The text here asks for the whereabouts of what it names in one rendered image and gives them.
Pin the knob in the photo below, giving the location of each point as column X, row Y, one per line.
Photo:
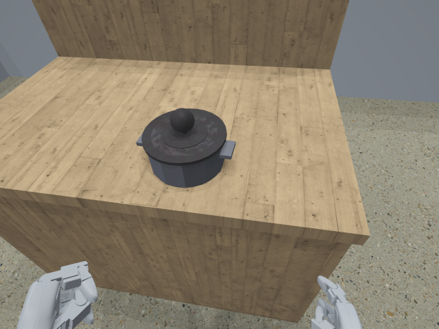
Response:
column 182, row 120

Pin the right robot hand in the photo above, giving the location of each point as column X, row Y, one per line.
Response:
column 343, row 316

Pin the left robot hand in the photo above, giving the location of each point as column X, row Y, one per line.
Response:
column 45, row 300

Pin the table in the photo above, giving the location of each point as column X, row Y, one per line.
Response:
column 74, row 185

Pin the pot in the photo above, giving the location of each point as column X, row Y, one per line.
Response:
column 194, row 174

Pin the lid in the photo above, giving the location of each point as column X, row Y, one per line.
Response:
column 162, row 143

